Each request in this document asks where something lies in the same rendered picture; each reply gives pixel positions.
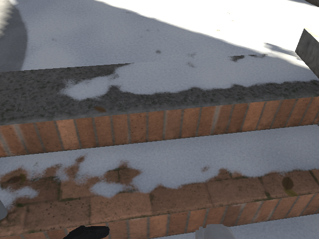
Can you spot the robot left hand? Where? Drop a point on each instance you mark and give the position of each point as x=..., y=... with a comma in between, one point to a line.
x=92, y=232

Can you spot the robot right thigh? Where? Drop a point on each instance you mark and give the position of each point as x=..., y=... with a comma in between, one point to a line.
x=214, y=231

